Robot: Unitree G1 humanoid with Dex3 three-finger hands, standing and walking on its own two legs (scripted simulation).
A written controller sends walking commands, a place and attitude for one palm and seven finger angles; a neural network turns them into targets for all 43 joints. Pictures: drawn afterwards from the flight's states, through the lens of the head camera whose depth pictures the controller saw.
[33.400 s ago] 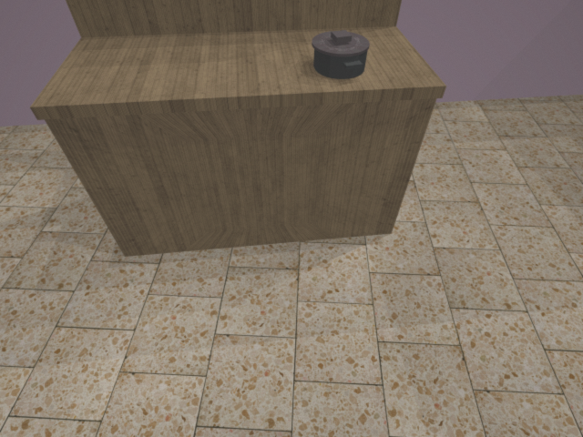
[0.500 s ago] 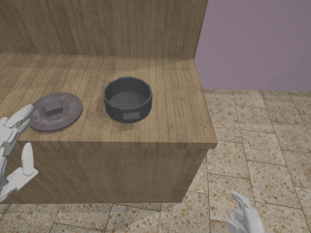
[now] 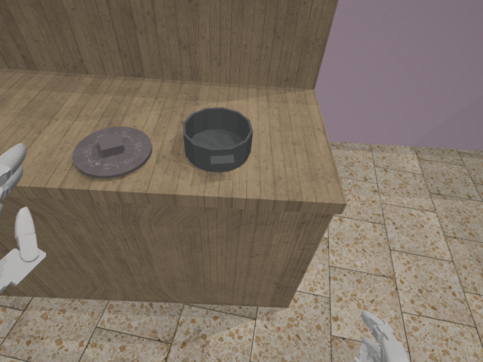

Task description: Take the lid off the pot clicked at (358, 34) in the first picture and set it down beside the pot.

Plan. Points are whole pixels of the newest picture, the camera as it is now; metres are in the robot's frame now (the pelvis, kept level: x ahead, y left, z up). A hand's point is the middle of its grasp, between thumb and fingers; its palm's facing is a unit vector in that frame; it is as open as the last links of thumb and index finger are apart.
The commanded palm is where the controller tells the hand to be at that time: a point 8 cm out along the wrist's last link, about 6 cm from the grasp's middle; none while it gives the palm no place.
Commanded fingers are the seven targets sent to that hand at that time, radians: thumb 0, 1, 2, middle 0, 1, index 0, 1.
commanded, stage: step back with the hand held close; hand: left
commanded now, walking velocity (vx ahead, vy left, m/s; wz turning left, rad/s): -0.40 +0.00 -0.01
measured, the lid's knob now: (111, 144) +0.56 +0.35 +0.01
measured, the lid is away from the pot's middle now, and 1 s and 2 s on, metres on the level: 0.25 0.25 0.25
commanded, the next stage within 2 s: stop stepping back and stand still in 0.46 s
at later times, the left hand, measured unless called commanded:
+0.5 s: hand out of the picture +0.09 +0.24 +0.19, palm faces +0.37 -0.87 -0.33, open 7.4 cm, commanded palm +0.03 +0.28 +0.20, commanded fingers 0.00 0.90 0.90 -0.20 -0.30 -0.20 -0.30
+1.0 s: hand out of the picture -0.02 +0.28 +0.18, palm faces +0.44 -0.84 -0.31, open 7.4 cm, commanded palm -0.09 +0.30 +0.20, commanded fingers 0.00 0.90 0.90 -0.20 -0.30 -0.20 -0.30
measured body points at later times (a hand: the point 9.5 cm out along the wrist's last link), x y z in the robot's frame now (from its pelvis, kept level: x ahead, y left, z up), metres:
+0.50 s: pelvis -0.10 +0.00 +0.00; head -0.12 +0.04 +0.45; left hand +0.06 +0.28 +0.21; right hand +0.07 -0.25 -0.04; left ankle -0.10 +0.12 -0.70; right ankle -0.06 -0.14 -0.72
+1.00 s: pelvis -0.24 +0.03 -0.01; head -0.28 +0.05 +0.44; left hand -0.05 +0.33 +0.19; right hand -0.09 -0.22 -0.07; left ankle -0.20 +0.15 -0.73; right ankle -0.18 -0.09 -0.69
